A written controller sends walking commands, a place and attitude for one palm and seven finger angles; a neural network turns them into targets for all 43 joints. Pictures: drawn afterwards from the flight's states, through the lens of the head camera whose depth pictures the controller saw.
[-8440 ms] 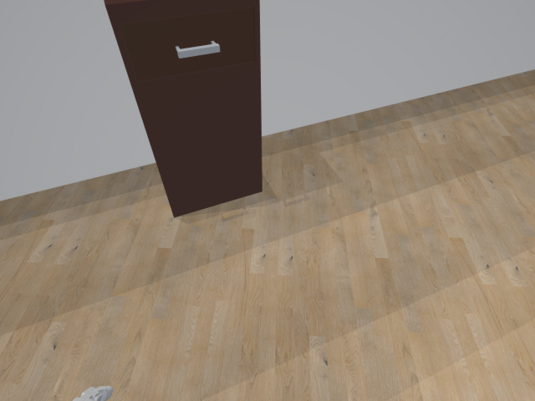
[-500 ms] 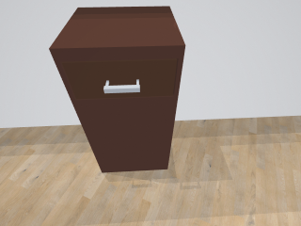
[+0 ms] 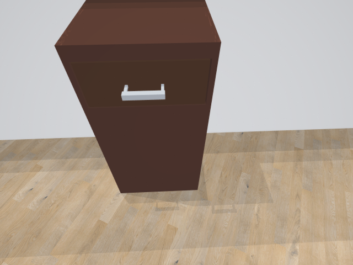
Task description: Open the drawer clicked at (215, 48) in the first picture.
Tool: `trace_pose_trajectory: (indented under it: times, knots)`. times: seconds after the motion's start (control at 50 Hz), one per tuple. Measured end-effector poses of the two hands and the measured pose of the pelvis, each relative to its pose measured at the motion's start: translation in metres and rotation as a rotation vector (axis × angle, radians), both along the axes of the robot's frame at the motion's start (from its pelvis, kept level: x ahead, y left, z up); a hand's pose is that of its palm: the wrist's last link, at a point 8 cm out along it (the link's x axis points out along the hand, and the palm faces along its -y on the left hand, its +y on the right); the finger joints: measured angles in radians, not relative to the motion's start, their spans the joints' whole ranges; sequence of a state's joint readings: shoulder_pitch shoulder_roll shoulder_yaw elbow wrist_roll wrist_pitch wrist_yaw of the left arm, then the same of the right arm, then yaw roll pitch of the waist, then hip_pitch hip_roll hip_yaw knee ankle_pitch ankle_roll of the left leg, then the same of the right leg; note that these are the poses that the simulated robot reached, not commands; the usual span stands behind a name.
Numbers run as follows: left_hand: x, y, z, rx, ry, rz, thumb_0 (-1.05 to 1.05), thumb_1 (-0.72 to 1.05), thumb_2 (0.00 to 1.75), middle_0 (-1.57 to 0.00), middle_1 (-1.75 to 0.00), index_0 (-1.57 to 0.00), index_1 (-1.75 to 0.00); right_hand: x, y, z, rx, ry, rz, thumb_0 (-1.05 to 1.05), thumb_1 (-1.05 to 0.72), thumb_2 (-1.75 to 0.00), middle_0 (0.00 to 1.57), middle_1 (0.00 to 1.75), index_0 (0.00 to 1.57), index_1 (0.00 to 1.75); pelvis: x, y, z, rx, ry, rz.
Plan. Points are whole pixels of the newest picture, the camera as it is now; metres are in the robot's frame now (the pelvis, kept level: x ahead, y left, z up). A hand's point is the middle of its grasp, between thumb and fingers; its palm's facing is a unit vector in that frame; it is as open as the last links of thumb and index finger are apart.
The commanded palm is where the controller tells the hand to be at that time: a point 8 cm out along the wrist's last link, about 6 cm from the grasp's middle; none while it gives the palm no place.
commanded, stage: look again from close up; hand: left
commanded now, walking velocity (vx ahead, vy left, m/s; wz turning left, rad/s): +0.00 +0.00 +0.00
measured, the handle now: (144, 91) +0.62 +0.15 +0.03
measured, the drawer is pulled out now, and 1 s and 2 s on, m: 0.00 0.00 0.00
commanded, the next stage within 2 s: shuffle to correct the standing spot in 0.40 s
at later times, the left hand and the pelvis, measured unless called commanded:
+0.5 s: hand out of the picture +0.04 +0.20 -0.18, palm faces +0.02 -0.98 -0.19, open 7.3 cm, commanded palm none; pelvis +0.02 +0.02 +0.00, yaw +0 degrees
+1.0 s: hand out of the picture +0.01 +0.13 -0.18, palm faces +0.14 -0.98 -0.17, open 7.4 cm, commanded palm none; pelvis +0.07 -0.02 -0.01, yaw +5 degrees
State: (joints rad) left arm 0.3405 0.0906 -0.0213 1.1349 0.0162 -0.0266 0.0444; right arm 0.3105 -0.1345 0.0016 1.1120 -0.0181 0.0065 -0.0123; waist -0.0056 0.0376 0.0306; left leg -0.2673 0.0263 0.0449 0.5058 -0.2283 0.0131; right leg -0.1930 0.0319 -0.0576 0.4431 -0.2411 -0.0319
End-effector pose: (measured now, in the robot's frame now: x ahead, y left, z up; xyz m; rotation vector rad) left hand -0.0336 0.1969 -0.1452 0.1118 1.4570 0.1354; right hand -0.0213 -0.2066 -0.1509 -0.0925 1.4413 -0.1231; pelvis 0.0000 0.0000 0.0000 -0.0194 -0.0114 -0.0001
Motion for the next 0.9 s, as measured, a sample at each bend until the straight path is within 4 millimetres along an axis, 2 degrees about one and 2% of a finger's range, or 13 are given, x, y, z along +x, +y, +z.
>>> trace_pose_trajectory:
  times: [0.1, 0.24, 0.36, 0.48, 0.68, 0.82, 0.9]
  knots:
    - [0.022, 0.016, -0.002, 0.021, -0.053, -0.009, 0.0, 0.91, 0.9, -0.2, -0.29, -0.2, -0.3, 0.018, 0.003, -0.003, -0.01, -0.056, 0.014, 0.01, -0.92, -0.9, 0.2, 0.29, 0.2, 0.29, 0.008, 0.008, -0.004, 0.004, 0.001, 0.008]
    - [0.058, 0.039, 0.002, 0.055, -0.13, -0.021, 0.01, 0.92, 0.9, -0.2, -0.29, -0.2, -0.3, 0.034, 0.007, -0.001, -0.028, -0.086, 0.026, 0.01, -0.93, -0.9, 0.2, 0.29, 0.2, 0.29, 0.019, 0.015, -0.003, 0.017, -0.006, -0.002]
    - [0.074, 0.046, 0.002, 0.055, -0.152, -0.031, 0.0, 0.92, 0.9, -0.2, -0.29, -0.2, -0.3, 0.043, 0.007, 0.003, -0.045, -0.094, 0.031, 0.01, -0.92, -0.9, 0.2, 0.29, 0.2, 0.29, 0.023, 0.019, -0.002, 0.019, -0.009, -0.006]
    - [0.073, 0.047, 0.0, 0.042, -0.131, -0.031, 0.0, 0.92, 0.9, -0.2, -0.29, -0.2, -0.3, 0.048, 0.006, 0.007, -0.058, -0.087, 0.037, 0.01, -0.92, -0.9, 0.2, 0.29, 0.2, 0.29, 0.025, 0.021, -0.001, 0.019, -0.008, -0.007]
    - [0.052, 0.039, -0.007, 0.014, -0.049, -0.021, 0.0, 0.91, 0.9, -0.2, -0.29, -0.2, -0.3, 0.05, 0.005, 0.006, -0.057, -0.064, 0.032, 0.0, -0.91, -0.9, 0.2, 0.29, 0.2, 0.29, 0.031, 0.018, -0.003, 0.032, 0.001, 0.004]
    - [0.051, 0.021, -0.004, 0.028, -0.013, -0.004, 0.0, 0.91, 0.9, -0.2, -0.29, -0.2, -0.3, 0.047, -0.014, -0.001, -0.048, -0.021, 0.013, 0.0, -0.9, -0.9, 0.2, 0.29, 0.2, 0.29, 0.041, -0.003, -0.007, 0.035, 0.022, 0.016]
    - [0.052, 0.007, -0.004, 0.038, -0.042, 0.053, 0.0, 0.91, 0.9, -0.2, -0.29, -0.2, -0.3, 0.057, -0.031, -0.002, -0.049, 0.015, 0.047, 0.0, -0.9, -0.9, 0.2, 0.29, 0.2, 0.29, 0.053, -0.017, -0.008, 0.021, 0.031, 0.057]
